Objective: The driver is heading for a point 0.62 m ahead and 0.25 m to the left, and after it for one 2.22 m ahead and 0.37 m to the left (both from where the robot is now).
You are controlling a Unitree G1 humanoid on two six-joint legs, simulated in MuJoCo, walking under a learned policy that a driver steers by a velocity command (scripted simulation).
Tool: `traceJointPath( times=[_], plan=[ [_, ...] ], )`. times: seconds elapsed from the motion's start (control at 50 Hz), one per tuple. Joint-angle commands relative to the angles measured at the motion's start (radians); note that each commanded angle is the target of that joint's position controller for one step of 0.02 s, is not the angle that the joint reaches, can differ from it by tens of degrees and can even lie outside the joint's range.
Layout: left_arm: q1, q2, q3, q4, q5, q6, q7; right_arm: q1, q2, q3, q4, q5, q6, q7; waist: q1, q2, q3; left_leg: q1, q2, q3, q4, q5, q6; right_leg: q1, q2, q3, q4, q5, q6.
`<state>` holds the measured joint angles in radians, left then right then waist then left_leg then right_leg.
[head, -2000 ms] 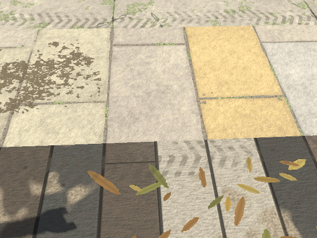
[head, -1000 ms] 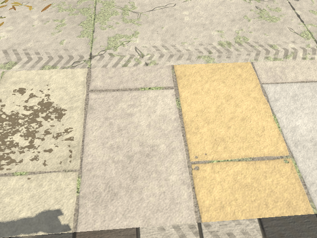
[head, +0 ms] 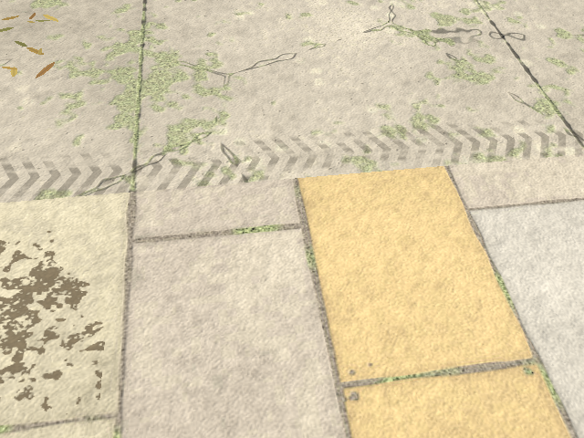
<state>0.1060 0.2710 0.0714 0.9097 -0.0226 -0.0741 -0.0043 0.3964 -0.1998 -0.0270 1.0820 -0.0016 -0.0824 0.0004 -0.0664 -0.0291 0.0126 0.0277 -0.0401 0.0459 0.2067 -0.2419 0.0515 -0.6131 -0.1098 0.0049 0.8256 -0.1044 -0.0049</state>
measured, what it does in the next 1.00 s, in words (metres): walks ahead, turning left: right foot, then left foot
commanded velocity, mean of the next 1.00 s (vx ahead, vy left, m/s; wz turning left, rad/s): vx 0.34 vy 0.00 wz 0.46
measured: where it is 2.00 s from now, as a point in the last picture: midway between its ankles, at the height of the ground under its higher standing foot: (191, 325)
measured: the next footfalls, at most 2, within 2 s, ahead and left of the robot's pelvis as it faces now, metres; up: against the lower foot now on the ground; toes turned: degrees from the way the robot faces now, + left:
right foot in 0.20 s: +0.31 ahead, -0.16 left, +0.00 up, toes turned +3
left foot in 0.72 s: +0.51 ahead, +0.13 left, +0.00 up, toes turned +22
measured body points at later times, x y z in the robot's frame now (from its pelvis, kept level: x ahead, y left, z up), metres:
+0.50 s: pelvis +0.27 -0.06 +0.00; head +0.28 -0.05 +0.45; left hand +0.24 +0.21 -0.14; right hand +0.45 -0.31 -0.12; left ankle +0.35 +0.13 -0.67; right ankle +0.27 -0.16 -0.75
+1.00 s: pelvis +0.43 +0.03 -0.01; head +0.47 +0.07 +0.44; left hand +0.45 +0.36 -0.13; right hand +0.68 -0.16 -0.10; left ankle +0.47 +0.12 -0.75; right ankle +0.57 -0.12 -0.69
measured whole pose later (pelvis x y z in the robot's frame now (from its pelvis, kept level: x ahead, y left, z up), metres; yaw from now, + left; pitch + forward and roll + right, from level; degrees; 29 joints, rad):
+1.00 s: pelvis +0.43 +0.03 -0.01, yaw +30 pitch +3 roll -2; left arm 0.06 0.30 0.07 0.81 0.01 -0.02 0.04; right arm 0.19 -0.28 -0.08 0.72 0.01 -0.01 -0.02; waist -0.03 -0.02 0.05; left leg -0.39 -0.11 -0.08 0.43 -0.10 0.10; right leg -0.59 -0.04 0.10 0.94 -0.32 0.06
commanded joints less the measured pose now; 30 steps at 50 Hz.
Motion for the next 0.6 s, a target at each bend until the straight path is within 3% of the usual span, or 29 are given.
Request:
traceJointPath(
  times=[0.02, 0.08, 0.14, 0.16, 0.18, 0.2, 0.22, 0.24, 0.26, 0.28, 0.3, 0.32, 0.36, 0.42, 0.48, 0.52, 0.56, 0.6],
  plan=[
    [-0.17, 0.018, -0.01, -0.096, -0.001, -0.012, -0.01, 0.016, -0.189, -0.034, -0.041, 0.005, -0.007, -0.015, -0.013, 0.101, 0.112, -0.093, 0.236, -0.14, -0.125, 0.228, 0.139, -0.031, 0.028, -0.033, -0.172, 0.117, 0.016],
    [-0.232, 0.032, -0.012, -0.125, -0.006, -0.02, -0.024, 0.054, -0.185, -0.038, -0.028, 0.02, -0.001, -0.018, -0.011, 0.102, 0.139, -0.059, 0.268, -0.159, -0.104, 0.239, 0.138, -0.01, 0.041, -0.007, -0.257, 0.142, 0.004],
    [-0.205, 0.077, 0.0, -0.134, -0.007, -0.033, -0.031, 0.032, -0.205, -0.054, -0.038, 0.026, 0.009, -0.022, 0.037, 0.112, 0.109, 0.006, 0.304, -0.183, -0.028, 0.333, 0.115, 0.07, 0.056, 0.014, -0.314, 0.093, -0.022],
    [-0.152, 0.102, 0.012, -0.125, -0.007, -0.037, -0.03, 0.013, -0.216, -0.059, -0.046, 0.024, 0.012, -0.021, 0.073, 0.128, 0.07, 0.008, 0.3, -0.18, 0.038, 0.466, 0.103, 0.163, 0.079, -0.001, -0.316, 0.062, -0.034],
    [-0.032, 0.135, 0.032, -0.093, -0.008, -0.038, -0.023, -0.004, -0.212, -0.058, -0.055, 0.019, 0.017, -0.019, 0.138, 0.134, -0.01, -0.018, 0.263, -0.155, 0.18, 0.607, 0.08, 0.333, 0.105, -0.022, -0.319, 0.038, -0.056],
    [0.159, 0.18, 0.055, -0.046, -0.006, -0.036, -0.012, -0.014, -0.186, -0.049, -0.072, 0.009, 0.021, -0.018, 0.222, 0.125, -0.14, -0.142, 0.203, -0.123, 0.412, 0.558, 0.044, 0.61, 0.067, 0.013, -0.288, 0.018, -0.089],
    [0.303, 0.278, 0.076, -0.022, 0.022, -0.034, -0.005, 0.076, -0.075, -0.019, -0.101, -0.002, 0.016, -0.013, 0.204, -0.079, -0.327, -0.477, 0.07, -0.062, 0.793, 0.181, -0.015, 1.0, -0.192, 0.357, -0.309, -0.142, -0.196],
    [0.315, 0.247, 0.059, -0.017, 0.027, -0.032, -0.016, 0.132, -0.026, -0.004, -0.099, 0.027, -0.001, -0.011, 0.176, -0.267, -0.442, -0.641, -0.008, -0.152, 1.019, -0.355, -0.025, 1.06, -0.324, 0.741, -0.52, -0.355, -0.267],
    [0.236, 0.155, 0.034, -0.024, 0.02, -0.036, -0.017, 0.041, -0.142, -0.037, -0.112, 0.057, -0.009, -0.013, 0.17, -0.179, -0.271, -0.72, 0.053, -0.193, 1.119, -0.308, -0.01, 0.913, -0.283, 0.655, -0.571, -0.442, -0.213],
    [0.141, 0.111, 0.02, -0.039, 0.013, -0.039, -0.016, -0.03, -0.171, -0.047, -0.136, 0.061, -0.012, -0.018, 0.146, -0.122, -0.138, -0.745, 0.102, -0.159, 1.117, -0.211, 0.006, 0.755, -0.26, 0.498, -0.588, -0.389, -0.173],
    [0.072, 0.081, 0.011, -0.043, 0.017, -0.043, -0.017, -0.055, -0.163, -0.052, -0.138, 0.048, -0.009, -0.025, 0.113, -0.065, -0.074, -0.698, 0.145, -0.149, 1.078, -0.126, 0.009, 0.613, -0.223, 0.373, -0.611, -0.27, -0.154],
    [0.036, 0.06, 0.006, -0.038, 0.028, -0.047, -0.02, -0.043, -0.139, -0.059, -0.135, 0.038, 0.001, -0.027, 0.081, -0.073, -0.04, -0.637, 0.176, -0.157, 1.03, -0.069, 0.011, 0.513, -0.184, 0.263, -0.639, -0.181, -0.137],
    [0.016, 0.042, 0.005, -0.021, 0.036, -0.052, -0.018, -0.02, -0.095, -0.06, -0.14, 0.041, 0.028, -0.021, 0.046, -0.088, -0.021, -0.573, 0.201, -0.15, 0.993, -0.038, 0.013, 0.429, -0.154, 0.143, -0.684, -0.111, -0.139],
    [0.039, 0.079, 0.016, -0.001, 0.036, -0.059, -0.002, -0.09, -0.099, -0.068, -0.189, 0.035, 0.054, -0.023, 0.038, -0.048, 0.029, -0.661, 0.213, -0.155, 0.931, 0.046, -0.002, 0.411, -0.164, 0.049, -0.73, -0.039, -0.169],
    [0.076, 0.107, 0.024, 0.008, 0.041, -0.053, 0.015, -0.164, -0.107, -0.07, -0.226, 0.026, 0.051, -0.009, 0.051, -0.018, 0.053, -0.735, 0.203, -0.161, 0.788, 0.186, -0.02, 0.46, -0.165, -0.029, -0.743, 0.02, -0.173],
    [0.066, 0.121, 0.024, -0.001, 0.043, -0.043, 0.026, -0.231, -0.098, -0.063, -0.252, 0.019, 0.043, 0.008, 0.061, -0.001, 0.078, -0.697, 0.185, -0.107, 0.646, 0.267, -0.029, 0.452, -0.137, -0.127, -0.718, 0.182, -0.157],
    [0.089, 0.143, 0.028, -0.002, 0.035, -0.029, 0.04, -0.314, -0.079, -0.051, -0.29, 0.007, 0.039, 0.025, 0.09, 0.005, 0.084, -0.65, 0.161, -0.031, 0.54, 0.306, -0.032, 0.463, -0.131, -0.192, -0.676, 0.325, -0.149],
    [0.121, 0.166, 0.034, 0.003, 0.021, -0.01, 0.047, -0.348, -0.087, -0.05, -0.324, 0.007, 0.044, 0.041, 0.102, -0.007, 0.064, -0.633, 0.141, -0.002, 0.482, 0.278, -0.025, 0.536, -0.15, -0.21, -0.611, 0.425, -0.142]
  ],
)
